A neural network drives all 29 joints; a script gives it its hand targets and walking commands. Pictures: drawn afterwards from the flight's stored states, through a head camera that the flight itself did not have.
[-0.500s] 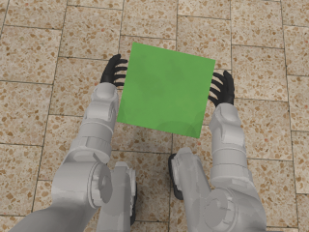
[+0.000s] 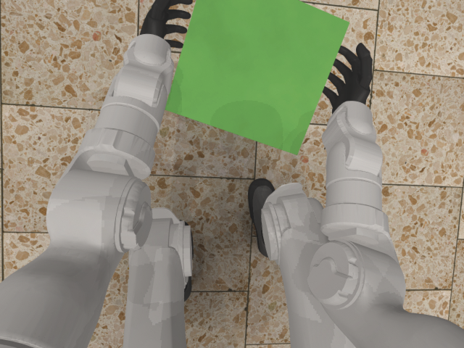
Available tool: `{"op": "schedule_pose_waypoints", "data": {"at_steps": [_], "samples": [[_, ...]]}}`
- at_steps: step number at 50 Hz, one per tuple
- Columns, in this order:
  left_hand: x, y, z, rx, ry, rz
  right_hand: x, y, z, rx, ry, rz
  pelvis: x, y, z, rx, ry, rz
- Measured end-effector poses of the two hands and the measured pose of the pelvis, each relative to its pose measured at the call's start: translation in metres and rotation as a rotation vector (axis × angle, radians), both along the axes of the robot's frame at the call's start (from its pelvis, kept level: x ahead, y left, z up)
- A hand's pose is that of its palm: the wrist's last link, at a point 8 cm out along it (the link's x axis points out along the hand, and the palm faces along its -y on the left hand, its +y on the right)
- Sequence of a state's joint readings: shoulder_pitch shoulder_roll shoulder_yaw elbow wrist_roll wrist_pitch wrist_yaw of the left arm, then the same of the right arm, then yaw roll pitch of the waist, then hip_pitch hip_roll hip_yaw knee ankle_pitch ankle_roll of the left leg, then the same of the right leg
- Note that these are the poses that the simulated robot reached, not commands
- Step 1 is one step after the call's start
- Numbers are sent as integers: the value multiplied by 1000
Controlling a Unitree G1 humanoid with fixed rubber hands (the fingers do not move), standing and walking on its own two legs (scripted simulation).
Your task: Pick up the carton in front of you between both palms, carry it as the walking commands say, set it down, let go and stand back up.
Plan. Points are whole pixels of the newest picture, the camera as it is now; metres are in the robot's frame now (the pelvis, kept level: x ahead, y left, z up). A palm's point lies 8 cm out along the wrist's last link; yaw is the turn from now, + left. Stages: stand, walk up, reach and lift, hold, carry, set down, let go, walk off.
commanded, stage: set down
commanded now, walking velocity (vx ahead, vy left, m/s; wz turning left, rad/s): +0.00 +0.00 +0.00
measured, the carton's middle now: (245, 75) +0.51 -0.10 -0.25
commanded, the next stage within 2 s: none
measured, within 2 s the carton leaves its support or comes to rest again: rests again in 0.74 s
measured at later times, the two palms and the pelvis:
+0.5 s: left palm (178, 46) +0.56 +0.01 -0.20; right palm (357, 91) +0.45 -0.27 -0.17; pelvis +0.00 +0.00 -0.04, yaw -3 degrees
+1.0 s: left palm (184, 47) +0.56 +0.01 -0.22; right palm (358, 92) +0.45 -0.28 -0.19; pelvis +0.00 +0.00 -0.06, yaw -4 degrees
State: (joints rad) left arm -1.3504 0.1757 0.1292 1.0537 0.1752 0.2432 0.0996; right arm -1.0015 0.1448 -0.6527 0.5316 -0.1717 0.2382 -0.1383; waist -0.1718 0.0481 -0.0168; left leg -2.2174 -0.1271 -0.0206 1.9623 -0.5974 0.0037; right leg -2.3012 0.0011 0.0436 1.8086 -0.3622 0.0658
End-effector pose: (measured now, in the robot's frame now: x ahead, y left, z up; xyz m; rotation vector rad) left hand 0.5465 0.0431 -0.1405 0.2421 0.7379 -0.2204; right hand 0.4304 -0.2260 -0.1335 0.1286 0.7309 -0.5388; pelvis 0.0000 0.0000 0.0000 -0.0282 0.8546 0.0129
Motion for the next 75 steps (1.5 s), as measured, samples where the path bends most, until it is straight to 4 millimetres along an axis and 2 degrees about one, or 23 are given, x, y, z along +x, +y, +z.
{"op": "schedule_pose_waypoints", "data": {"at_steps": [7, 12, 20, 40, 45, 53, 61, 65, 68, 72, 75], "samples": [[-1, -7, -46, -4, 48, -46, 20, -16, -16, -39, 14, 35, 1, -2, -19, -13, 4, -5], [8, -18, -57, -36, 13, -82, 25, -29, -27, -47, 15, 26, 1, -2, -30, -14, 0, -13], [12, -31, -59, -33, 10, -117, 18, -40, -39, -25, 15, -4, 1, 2, -41, -23, -26, -24], [11, -30, -66, -112, 5, -124, 20, -47, -47, -61, 40, 33, -3, 4, -52, -34, -73, -19], [11, -37, -71, -138, 0, -139, 17, -52, -53, -78, 64, 34, -1, 4, -55, -39, -83, -22], [15, -35, -78, -146, -15, -133, 23, -53, -60, -73, 64, 53, 5, 3, -57, -42, -85, -24], [16, -35, -82, -162, -25, -153, 21, -55, -63, -72, 49, 53, 8, 4, -59, -47, -83, -23], [13, -32, -87, -159, -34, -153, 20, -53, -65, -73, 51, 53, 7, 5, -60, -50, -96, -26], [2, -25, -104, -103, -4, -171, 9, -48, -78, -62, 103, 73, 6, 5, -59, -50, -105, -25], [-6, 4, -125, -44, 4, -120, -19, -50, -95, -47, 177, 42, 4, 5, -56, -46, -116, -23], [1, 24, -124, -23, -26, -99, -29, -62, -96, -63, 154, -6, 0, 4, -55, -53, -130, -22]]}}
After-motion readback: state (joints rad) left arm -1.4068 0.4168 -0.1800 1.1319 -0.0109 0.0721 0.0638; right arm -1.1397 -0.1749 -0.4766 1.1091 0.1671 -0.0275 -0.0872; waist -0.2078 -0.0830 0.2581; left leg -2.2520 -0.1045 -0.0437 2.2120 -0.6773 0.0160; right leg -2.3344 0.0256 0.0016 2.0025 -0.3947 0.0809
